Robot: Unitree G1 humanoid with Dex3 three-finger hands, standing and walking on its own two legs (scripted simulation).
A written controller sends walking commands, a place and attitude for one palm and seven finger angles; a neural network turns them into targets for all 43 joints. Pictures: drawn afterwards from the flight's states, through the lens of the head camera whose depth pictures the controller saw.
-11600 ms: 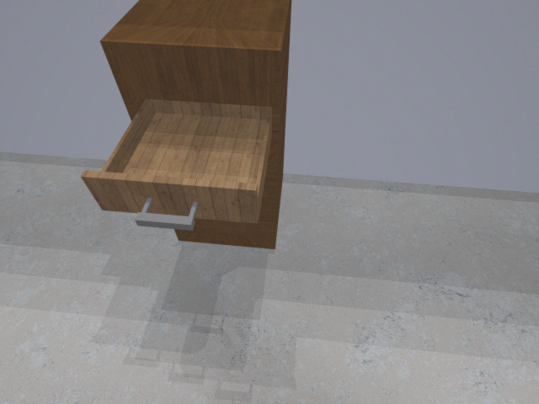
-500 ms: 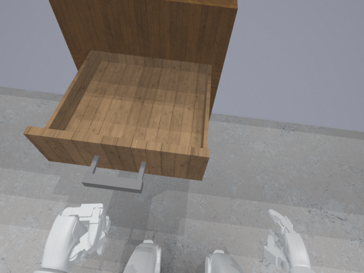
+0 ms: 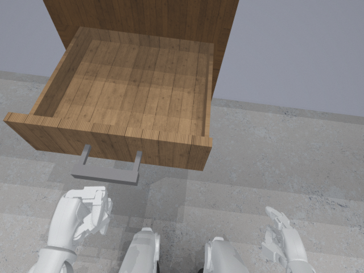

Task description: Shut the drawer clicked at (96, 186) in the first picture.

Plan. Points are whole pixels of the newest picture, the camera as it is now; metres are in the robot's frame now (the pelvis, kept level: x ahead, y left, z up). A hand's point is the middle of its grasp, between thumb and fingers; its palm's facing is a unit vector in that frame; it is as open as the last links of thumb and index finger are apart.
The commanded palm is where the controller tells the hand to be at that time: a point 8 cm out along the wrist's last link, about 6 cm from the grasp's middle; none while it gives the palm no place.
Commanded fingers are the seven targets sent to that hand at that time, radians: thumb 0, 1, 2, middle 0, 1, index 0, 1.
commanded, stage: bring the fist close to the handle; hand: left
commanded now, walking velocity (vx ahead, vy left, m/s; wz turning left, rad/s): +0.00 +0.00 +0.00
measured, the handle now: (109, 164) +0.32 +0.17 +0.04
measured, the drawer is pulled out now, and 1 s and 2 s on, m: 0.29 0.29 0.14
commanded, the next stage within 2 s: push the drawer shut in 0.24 s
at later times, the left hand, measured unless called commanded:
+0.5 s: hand (108, 214) +0.23 +0.15 +0.03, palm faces -0.07 -1.00 -0.02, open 3.2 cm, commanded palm +0.22 +0.20 +0.04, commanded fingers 0.00 0.90 0.90 -1.40 -1.60 -1.40 -1.60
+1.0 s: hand (110, 202) +0.25 +0.16 +0.02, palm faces -0.09 -0.99 -0.04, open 2.7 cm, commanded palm +0.27 +0.20 +0.04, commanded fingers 0.00 0.90 0.90 -1.40 -1.60 -1.40 -1.60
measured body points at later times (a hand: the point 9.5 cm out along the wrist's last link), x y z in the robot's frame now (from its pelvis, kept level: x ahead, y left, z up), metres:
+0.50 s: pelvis +0.00 +0.00 +0.00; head +0.11 +0.03 +0.44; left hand +0.23 +0.21 +0.04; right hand +0.20 -0.23 -0.07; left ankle +0.03 +0.10 -0.60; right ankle +0.01 -0.12 -0.60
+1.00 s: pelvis -0.02 +0.00 +0.00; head +0.09 +0.03 +0.44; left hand +0.25 +0.21 +0.03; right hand +0.17 -0.23 -0.09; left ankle +0.03 +0.10 -0.60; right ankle +0.01 -0.12 -0.60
